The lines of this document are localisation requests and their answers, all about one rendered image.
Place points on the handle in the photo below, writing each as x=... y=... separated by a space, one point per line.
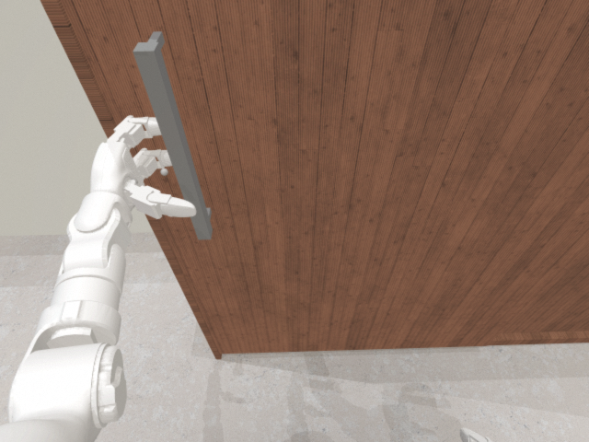
x=153 y=71

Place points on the wardrobe door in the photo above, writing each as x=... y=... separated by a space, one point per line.
x=382 y=174
x=562 y=307

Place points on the left robot hand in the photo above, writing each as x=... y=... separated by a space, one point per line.
x=114 y=167

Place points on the robot left upper arm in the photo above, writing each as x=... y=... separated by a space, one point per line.
x=67 y=394

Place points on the robot left forearm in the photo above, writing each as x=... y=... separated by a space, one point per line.
x=86 y=298

